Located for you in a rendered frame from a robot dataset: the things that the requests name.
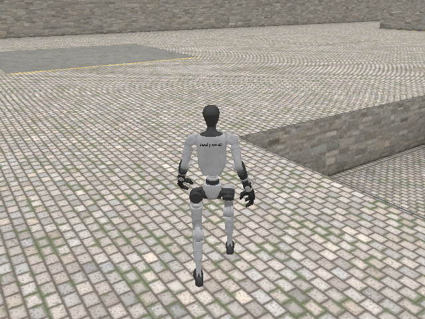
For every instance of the right robot upper arm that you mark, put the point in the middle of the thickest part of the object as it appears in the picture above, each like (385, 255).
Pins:
(235, 151)

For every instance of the left robot upper arm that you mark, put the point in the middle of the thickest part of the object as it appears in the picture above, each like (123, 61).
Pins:
(187, 150)

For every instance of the robot left foot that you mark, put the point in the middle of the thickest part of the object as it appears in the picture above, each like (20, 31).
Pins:
(198, 280)

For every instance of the robot right hand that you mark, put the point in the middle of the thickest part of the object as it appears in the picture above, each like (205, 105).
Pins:
(251, 197)

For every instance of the robot right forearm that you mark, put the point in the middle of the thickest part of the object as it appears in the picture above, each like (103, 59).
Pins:
(245, 179)

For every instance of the right robot thigh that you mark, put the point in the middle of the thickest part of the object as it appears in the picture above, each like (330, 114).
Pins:
(227, 194)

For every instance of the robot left hand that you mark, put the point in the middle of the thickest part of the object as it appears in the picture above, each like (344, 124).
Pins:
(180, 183)

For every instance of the robot left forearm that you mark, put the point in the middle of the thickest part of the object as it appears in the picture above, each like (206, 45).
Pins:
(181, 173)

